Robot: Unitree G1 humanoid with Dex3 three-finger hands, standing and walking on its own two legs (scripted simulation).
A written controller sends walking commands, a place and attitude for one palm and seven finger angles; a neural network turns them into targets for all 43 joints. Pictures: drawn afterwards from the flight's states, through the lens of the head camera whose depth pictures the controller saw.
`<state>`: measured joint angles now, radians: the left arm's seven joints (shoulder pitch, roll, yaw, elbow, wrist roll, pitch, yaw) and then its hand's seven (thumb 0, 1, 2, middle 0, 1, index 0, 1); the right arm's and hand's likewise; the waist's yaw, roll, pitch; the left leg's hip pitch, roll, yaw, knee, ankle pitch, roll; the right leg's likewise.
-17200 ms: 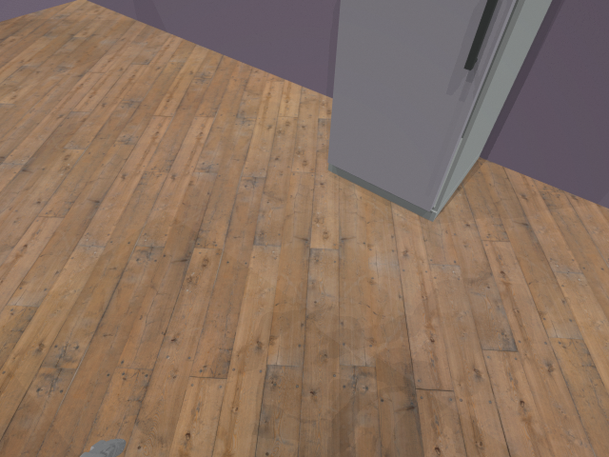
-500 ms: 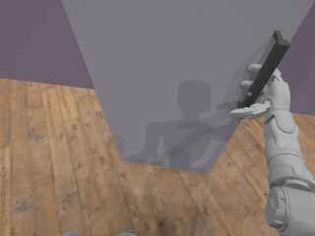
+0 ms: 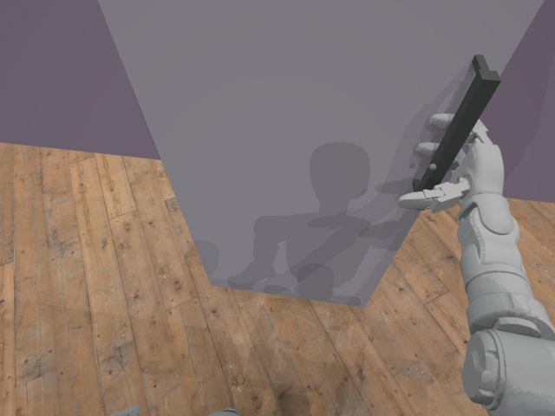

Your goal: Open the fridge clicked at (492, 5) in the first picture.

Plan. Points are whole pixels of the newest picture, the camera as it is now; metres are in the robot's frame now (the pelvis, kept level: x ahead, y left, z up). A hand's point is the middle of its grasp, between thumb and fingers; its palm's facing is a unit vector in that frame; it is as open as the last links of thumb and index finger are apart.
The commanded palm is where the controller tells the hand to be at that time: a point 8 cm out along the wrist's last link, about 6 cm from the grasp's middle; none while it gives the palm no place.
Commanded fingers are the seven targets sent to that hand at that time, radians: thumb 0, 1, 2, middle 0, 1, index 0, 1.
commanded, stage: grip the handle and tug to test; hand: right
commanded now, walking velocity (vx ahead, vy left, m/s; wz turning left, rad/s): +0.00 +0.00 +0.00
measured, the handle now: (443, 144) +0.51 -0.19 +0.12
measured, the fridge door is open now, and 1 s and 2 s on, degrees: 0 0 16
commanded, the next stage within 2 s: pull the door a little, standing still in 1.36 s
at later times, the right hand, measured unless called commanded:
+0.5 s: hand (433, 166) +0.46 -0.16 +0.12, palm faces +0.03 +1.00 +0.01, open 7.5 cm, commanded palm +0.43 -0.21 +0.12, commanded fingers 0.00 -0.85 -0.88 0.44 1.39 0.44 1.39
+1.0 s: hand (432, 166) +0.46 -0.16 +0.12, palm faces +0.05 +1.00 +0.01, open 5.5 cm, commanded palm +0.42 -0.20 +0.12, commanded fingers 0.00 -0.90 -0.90 0.45 1.40 0.45 1.40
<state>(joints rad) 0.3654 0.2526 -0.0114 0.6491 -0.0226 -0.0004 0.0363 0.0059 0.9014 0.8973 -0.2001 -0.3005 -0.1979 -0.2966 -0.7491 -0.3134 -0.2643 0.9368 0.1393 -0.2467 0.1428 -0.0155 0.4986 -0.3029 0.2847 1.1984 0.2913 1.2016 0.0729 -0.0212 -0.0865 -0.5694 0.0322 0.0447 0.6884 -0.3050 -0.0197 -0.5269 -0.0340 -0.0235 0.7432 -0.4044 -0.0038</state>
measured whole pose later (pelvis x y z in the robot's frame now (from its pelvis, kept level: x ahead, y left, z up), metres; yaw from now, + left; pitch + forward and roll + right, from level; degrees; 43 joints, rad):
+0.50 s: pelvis +0.00 +0.00 +0.00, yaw +0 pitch +11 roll +1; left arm 0.37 0.26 -0.01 0.65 -0.02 0.00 0.04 0.01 0.90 0.90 -0.20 -0.30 -0.20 -0.30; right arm -0.77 -0.33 -0.28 0.96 0.15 -0.25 0.16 0.00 -0.41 -0.69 0.38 1.33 0.39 1.33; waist 0.08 -0.02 -0.09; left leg -0.58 0.03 0.05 0.69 -0.30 -0.02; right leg -0.54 -0.04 -0.02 0.74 -0.40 0.00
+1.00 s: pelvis +0.01 +0.00 +0.00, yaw +0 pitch +11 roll +1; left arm 0.37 0.25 0.00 0.65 -0.02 0.01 0.03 0.01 0.90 0.90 -0.20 -0.30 -0.20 -0.30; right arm -0.68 -0.30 -0.26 0.85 0.16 -0.22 0.11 0.00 -0.75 -0.81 0.36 1.40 0.37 1.40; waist 0.07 -0.03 -0.10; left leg -0.55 0.03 0.04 0.67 -0.31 -0.02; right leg -0.50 -0.04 -0.03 0.73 -0.41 0.00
